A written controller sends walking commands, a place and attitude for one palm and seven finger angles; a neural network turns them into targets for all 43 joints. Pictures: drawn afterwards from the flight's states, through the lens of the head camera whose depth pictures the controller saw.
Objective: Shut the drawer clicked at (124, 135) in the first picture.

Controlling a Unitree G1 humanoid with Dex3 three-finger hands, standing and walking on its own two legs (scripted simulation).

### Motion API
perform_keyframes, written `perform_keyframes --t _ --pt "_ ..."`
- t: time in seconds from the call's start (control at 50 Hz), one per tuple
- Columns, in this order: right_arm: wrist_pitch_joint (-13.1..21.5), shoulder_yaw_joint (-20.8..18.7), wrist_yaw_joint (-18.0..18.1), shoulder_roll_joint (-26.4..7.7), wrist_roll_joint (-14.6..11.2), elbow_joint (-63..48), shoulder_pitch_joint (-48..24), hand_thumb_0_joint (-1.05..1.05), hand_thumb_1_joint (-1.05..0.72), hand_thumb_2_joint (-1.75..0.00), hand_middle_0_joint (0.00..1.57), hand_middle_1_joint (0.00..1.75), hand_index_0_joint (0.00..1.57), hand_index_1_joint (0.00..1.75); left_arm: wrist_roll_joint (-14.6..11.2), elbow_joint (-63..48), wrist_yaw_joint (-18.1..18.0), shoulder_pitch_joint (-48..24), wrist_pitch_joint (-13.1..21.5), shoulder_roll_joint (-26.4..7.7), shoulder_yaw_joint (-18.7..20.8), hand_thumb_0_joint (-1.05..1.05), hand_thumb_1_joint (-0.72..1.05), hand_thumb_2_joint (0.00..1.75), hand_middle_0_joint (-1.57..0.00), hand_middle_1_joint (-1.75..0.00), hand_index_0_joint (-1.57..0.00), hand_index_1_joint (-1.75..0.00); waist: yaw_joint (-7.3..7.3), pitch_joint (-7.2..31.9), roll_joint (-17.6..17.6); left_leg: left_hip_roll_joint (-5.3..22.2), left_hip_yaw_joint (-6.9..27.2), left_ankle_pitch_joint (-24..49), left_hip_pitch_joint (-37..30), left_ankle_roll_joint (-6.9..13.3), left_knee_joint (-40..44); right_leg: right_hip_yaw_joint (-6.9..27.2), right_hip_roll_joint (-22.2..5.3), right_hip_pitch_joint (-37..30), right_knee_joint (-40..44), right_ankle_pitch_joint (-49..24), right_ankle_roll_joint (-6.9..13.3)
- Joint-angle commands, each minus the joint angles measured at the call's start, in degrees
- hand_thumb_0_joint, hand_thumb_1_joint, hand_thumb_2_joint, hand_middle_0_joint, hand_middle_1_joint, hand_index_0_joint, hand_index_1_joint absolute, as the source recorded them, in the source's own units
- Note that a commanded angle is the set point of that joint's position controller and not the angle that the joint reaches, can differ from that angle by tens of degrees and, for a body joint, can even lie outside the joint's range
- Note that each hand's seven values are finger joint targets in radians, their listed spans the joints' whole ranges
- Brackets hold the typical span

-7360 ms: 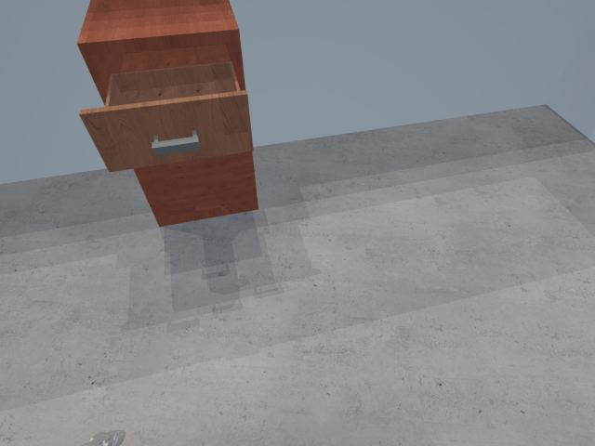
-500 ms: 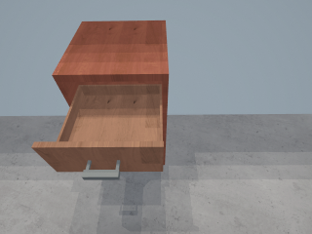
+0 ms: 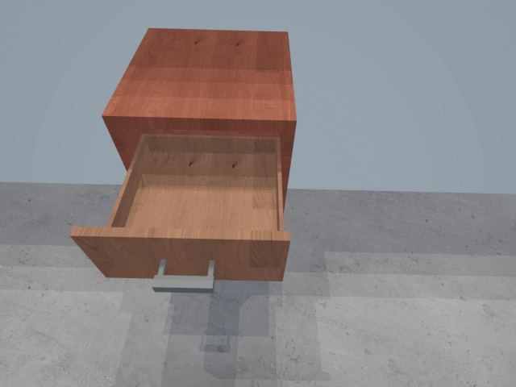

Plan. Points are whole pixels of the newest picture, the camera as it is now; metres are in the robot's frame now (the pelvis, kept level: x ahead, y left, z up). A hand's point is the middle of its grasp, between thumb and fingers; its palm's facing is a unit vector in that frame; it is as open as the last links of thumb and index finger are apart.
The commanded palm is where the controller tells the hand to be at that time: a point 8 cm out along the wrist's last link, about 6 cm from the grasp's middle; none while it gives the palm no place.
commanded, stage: raise the hand and make a fist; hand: left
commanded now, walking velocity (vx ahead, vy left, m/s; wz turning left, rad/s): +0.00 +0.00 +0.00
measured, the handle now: (185, 274) +0.33 +0.17 -0.10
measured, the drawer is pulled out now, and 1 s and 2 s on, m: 0.29 0.29 0.29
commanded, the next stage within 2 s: bring the fist close to the handle in 1.88 s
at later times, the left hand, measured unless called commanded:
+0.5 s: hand out of the picture +0.10 +0.16 -0.05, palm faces +0.20 -0.98 -0.08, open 5.4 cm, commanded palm +0.10 +0.20 -0.05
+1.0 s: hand out of the picture +0.12 +0.14 -0.03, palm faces +0.04 -1.00 -0.02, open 3.2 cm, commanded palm +0.09 +0.19 -0.02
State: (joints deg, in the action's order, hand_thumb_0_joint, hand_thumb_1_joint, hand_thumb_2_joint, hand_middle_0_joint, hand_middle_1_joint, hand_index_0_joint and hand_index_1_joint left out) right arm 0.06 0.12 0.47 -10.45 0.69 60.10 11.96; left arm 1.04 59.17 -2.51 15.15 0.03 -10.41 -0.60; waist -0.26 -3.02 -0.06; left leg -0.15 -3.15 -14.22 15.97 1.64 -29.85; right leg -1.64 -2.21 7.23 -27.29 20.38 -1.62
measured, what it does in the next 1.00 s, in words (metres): lowers itself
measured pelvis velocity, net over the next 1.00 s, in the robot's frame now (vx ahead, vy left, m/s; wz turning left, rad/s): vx -0.04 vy -0.03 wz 0.03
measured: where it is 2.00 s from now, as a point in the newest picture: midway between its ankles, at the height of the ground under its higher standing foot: outside the picture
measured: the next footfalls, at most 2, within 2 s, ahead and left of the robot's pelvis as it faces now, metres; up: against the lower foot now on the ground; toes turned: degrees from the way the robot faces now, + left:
none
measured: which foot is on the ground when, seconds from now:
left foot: down 0.00-1.00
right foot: down 0.00-1.00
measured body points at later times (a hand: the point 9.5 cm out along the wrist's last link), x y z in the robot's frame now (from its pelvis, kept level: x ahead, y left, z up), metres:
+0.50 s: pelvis -0.06 -0.04 -0.10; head -0.01 -0.04 +0.35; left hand +0.08 +0.21 -0.05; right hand +0.19 -0.26 -0.14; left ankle +0.02 +0.10 -0.73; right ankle -0.05 -0.12 -0.74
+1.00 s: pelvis -0.04 -0.03 -0.09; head +0.03 -0.03 +0.36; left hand +0.11 +0.19 -0.03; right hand +0.14 -0.28 -0.17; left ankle +0.02 +0.10 -0.74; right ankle -0.05 -0.12 -0.74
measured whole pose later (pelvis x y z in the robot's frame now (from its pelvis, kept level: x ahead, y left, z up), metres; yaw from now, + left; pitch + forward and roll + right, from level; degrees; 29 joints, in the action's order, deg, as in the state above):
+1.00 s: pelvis -0.04 -0.03 -0.09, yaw +2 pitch +15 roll -1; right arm 10.5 -3.8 2.8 -14.1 -1.5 32.7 12.9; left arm -14.5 -7.2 13.6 38.6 30.4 -8.6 3.9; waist 0.0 7.9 2.1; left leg 2.0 0.7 -26.0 54.4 -0.5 -65.3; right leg -4.9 0.1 46.7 -65.8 34.3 2.0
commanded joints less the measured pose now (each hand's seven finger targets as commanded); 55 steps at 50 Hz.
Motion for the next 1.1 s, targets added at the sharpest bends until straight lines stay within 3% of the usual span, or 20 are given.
perform_keyframes --t 0.0,0.02,0.04,0.06,0.1,0.16,0.2,0.26,0.34,0.42,0.52,0.58,0.62,0.66,0.72,0.78,0.84,0.92,1.02,1.08 --pt "16.52 -0.95 4.28 -9.20 -1.93 -20.14 -0.29 0.00 -0.90 -0.90 0.20 0.30 0.20 0.30 -5.56 -76.29 -3.85 -2.27 10.60 -14.63 9.26 0.00 0.90 0.90 -0.24 -0.34 -0.24 -0.34 -0.45 30.91 20.56 5.67 7.48 39.29 -33.73 0.00 5.41 -3.17 2.50 11.19 -10.03 -15.84 3.60" --pt "17.98 -2.12 4.39 -9.26 -1.86 -16.03 -0.64 0.00 -0.90 -0.90 0.20 0.30 0.20 0.30 -7.73 -71.24 -6.64 1.15 7.60 -8.63 5.62 0.00 0.90 0.90 -0.26 -0.37 -0.26 -0.37 1.26 27.13 14.37 4.39 6.82 37.44 -24.77 -2.94 5.20 -3.34 2.76 12.36 -12.37 -5.20 3.26" --pt "17.78 -1.82 3.07 -7.03 -2.95 -14.99 1.97 0.00 -0.90 -0.90 0.20 0.30 0.20 0.30 -7.60 -56.31 -5.65 16.86 1.84 6.98 -4.53 0.00 0.90 0.90 -0.28 -0.39 -0.28 -0.39 2.85 17.28 9.01 4.67 6.90 31.51 -19.79 -1.39 5.32 -3.26 2.28 18.84 -12.23 -0.92 2.20" --pt "17.46 -2.99 2.35 -8.98 -2.40 -19.44 1.18 0.00 -0.90 -0.90 0.20 0.30 0.20 0.30 -8.96 -65.81 -4.44 5.71 3.22 6.19 -4.39 0.00 0.90 0.90 -0.30 -0.41 -0.30 -0.41 3.45 9.38 2.82 4.67 7.78 24.81 -10.65 -1.33 3.95 -3.92 1.63 19.72 -10.13 -0.88 1.88" --pt "17.56 -4.20 2.34 -10.32 -1.34 -22.31 -1.21 0.00 -0.90 -0.90 0.20 0.30 0.20 0.30 -8.34 -58.97 -1.93 8.94 8.57 2.95 -0.09 0.00 0.90 0.90 -0.34 -0.45 -0.34 -0.45 3.54 1.54 -6.03 1.92 6.59 3.53 3.32 -1.12 -2.27 -5.68 2.32 23.54 -5.08 -0.46 2.14" --pt "16.47 -4.69 1.04 -9.48 -0.73 -27.13 -5.33 0.00 -0.90 -0.90 0.20 0.30 0.20 0.30 -10.70 -50.94 5.24 26.95 18.97 2.77 5.00 0.00 0.90 0.90 -0.40 -0.52 -0.40 -0.52 -1.55 5.57 -12.47 0.60 4.28 2.15 14.12 -1.59 -10.83 -5.72 2.85 27.29 -11.95 -3.47 2.85" --pt "15.77 -5.59 0.03 -9.40 -0.47 -29.46 -7.16 0.00 -0.90 -0.90 0.20 0.30 0.20 0.30 -12.26 -51.41 11.73 27.78 27.65 2.22 6.61 0.00 0.90 0.90 -0.44 -0.56 -0.44 -0.56 -2.96 10.33 -15.97 0.39 3.04 3.46 20.53 -2.08 -16.77 -5.21 3.11 30.05 -19.74 -7.04 2.76" --pt "14.95 -6.51 -1.33 -8.75 -0.96 -33.49 -9.22 0.00 -0.90 -0.90 0.20 0.30 0.20 0.30 -12.92 -53.51 16.70 25.16 35.91 -3.31 12.40 0.00 0.90 0.90 -0.50 -0.62 -0.50 -0.62 -4.18 14.86 -2.76 -0.04 1.45 -0.05 25.17 -2.33 -23.05 -2.52 2.41 34.48 -26.00 -3.28 3.52" --pt "13.74 -5.65 -0.23 -7.95 -1.10 -39.53 -9.48 0.00 -0.90 -0.90 0.20 0.30 0.20 0.30 -13.86 -73.40 13.63 14.37 36.49 -6.52 12.53 0.00 0.90 0.90 -0.58 -0.71 -0.58 -0.71 -3.13 22.67 8.89 0.17 1.70 -7.21 25.48 -0.95 -26.38 1.00 2.42 38.04 -27.43 7.09 3.72" --pt "14.46 -4.27 1.92 -7.50 -1.17 -38.78 -4.72 0.00 -0.90 -0.90 0.20 0.30 0.20 0.30 -14.56 -86.94 10.78 1.30 40.07 -6.34 8.33 0.00 0.90 0.90 -0.66 -0.80 -0.66 -0.80 3.22 22.28 7.56 1.04 3.67 -12.13 27.24 0.37 -31.49 4.77 2.73 44.07 -24.41 15.78 3.09" --pt "16.51 -2.94 3.93 -9.21 -2.32 -36.95 -3.55 0.00 -0.90 -0.90 0.20 0.30 0.20 0.30 -15.56 -74.54 17.94 4.10 35.76 -5.62 3.21 0.00 0.90 0.90 -0.76 -0.91 -0.76 -0.91 5.92 15.11 -0.30 1.41 4.43 -14.86 34.66 0.86 -35.78 9.70 1.93 44.86 -19.05 23.07 1.92" --pt "15.11 -2.68 4.65 -9.61 -3.42 -38.32 -4.36 0.00 -0.90 -0.90 0.20 0.30 0.20 0.30 -16.59 -67.85 21.50 9.08 25.73 -7.94 6.75 0.00 0.90 0.90 -0.82 -0.97 -0.82 -0.97 2.63 16.16 -3.38 0.91 4.68 -13.92 36.70 0.86 -34.04 11.37 0.51 38.49 -17.55 22.15 0.91" --pt "13.25 -3.16 4.87 -8.87 -3.84 -39.38 -6.28 0.00 -0.90 -0.90 0.20 0.30 0.20 0.30 -17.13 -65.54 20.39 15.79 18.88 -10.53 12.98 0.00 0.90 0.90 -0.86 -1.01 -0.86 -1.01 -1.38 19.32 -3.73 0.24 4.75 -10.26 34.28 0.65 -31.60 10.98 -0.12 31.82 -17.73 14.71 0.38" --pt "11.56 -3.21 4.76 -7.43 -3.85 -41.02 -6.48 0.00 -0.90 -0.90 0.20 0.30 0.20 0.30 -18.50 -72.07 17.43 18.31 15.94 -9.41 15.17 0.00 0.90 0.90 -0.90 -1.06 -0.90 -1.06 -2.99 22.79 -3.40 -0.01 4.35 -5.75 31.35 0.39 -29.69 9.81 -0.80 26.73 -19.03 4.32 -0.50" --pt "10.84 -3.72 4.29 -5.44 -2.94 -39.21 -5.64 0.00 -0.90 -0.90 0.20 0.30 0.20 0.30 -18.43 -76.32 11.03 20.26 19.01 -7.94 17.96 0.00 0.90 0.90 -0.96 -1.12 -0.96 -1.12 -3.66 23.11 -4.44 0.55 4.75 0.03 29.21 -0.07 -28.31 6.56 -0.12 24.15 -22.53 -11.84 -0.93" --pt "11.22 -4.77 3.23 -4.66 -2.15 -37.24 -3.57 0.00 -0.90 -0.90 0.20 0.30 0.20 0.30 -15.72 -78.44 9.49 23.41 26.59 -4.94 13.86 0.00 0.90 0.90 -1.02 -1.19 -1.02 -1.19 -2.20 22.25 -3.57 0.58 3.95 4.33 28.21 -0.21 -28.26 3.89 0.53 26.29 -26.41 -22.39 -0.55" --pt "12.55 -5.05 2.32 -5.79 -1.72 -36.12 -3.90 0.00 -0.90 -0.90 0.20 0.30 0.20 0.30 -14.36 -77.01 12.30 24.15 32.55 -2.44 7.76 0.00 0.90 0.90 -1.08 -1.25 -1.08 -1.25 0.63 19.23 -0.72 0.78 4.18 3.92 27.64 0.19 -29.68 3.00 0.84 32.51 -26.90 -18.86 -0.41" --pt "14.26 -4.95 2.54 -8.12 -2.42 -36.95 -3.88 0.00 -0.90 -0.90 0.20 0.30 0.20 0.30 -15.72 -75.78 17.57 22.73 34.65 -0.43 2.74 0.00 0.90 0.90 -1.16 -1.34 -1.16 -1.34 3.24 18.17 -4.07 0.85 5.17 -1.21 29.46 0.91 -31.13 3.24 1.18 36.96 -25.57 -7.29 0.12" --pt "14.58 -5.30 2.96 -8.26 -2.04 -38.86 -3.54 0.00 -0.90 -0.90 0.20 0.30 0.20 0.30 -15.15 -86.14 14.30 21.98 34.53 -4.85 6.15 0.00 0.90 0.90 -1.26 -1.45 -1.26 -1.45 -0.18 27.62 3.47 1.13 4.81 1.02 23.21 0.98 -29.29 -0.22 2.85 37.02 -28.70 -2.25 2.59" --pt "13.02 -4.91 2.20 -7.59 -2.04 -40.87 -3.30 0.00 -0.90 -0.90 0.20 0.30 0.20 0.30 -14.12 -88.52 10.52 24.75 32.16 -1.41 3.13 0.00 0.90 0.90 -1.32 -1.51 -1.32 -1.51 -0.27 26.87 3.80 1.42 5.42 1.60 20.68 0.72 -27.15 -2.52 3.33 37.37 -28.98 -1.80 2.90"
